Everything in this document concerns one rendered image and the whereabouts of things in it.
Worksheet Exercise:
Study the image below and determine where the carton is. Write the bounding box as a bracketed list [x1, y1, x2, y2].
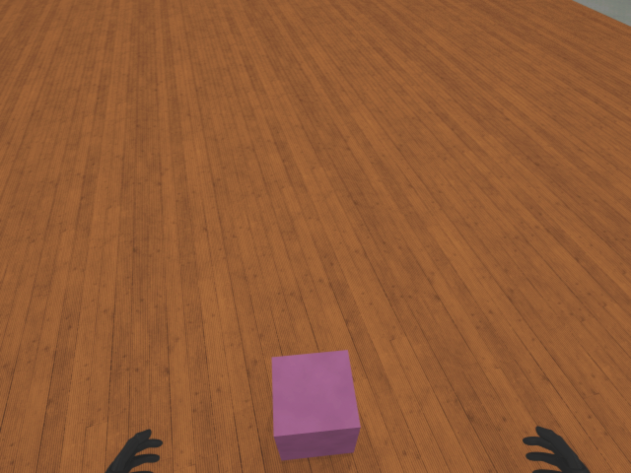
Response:
[272, 350, 361, 461]

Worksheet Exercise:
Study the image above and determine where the left robot hand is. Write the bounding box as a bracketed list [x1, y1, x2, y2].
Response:
[105, 429, 163, 473]

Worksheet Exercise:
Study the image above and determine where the right robot hand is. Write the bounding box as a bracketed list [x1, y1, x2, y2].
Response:
[523, 426, 591, 473]

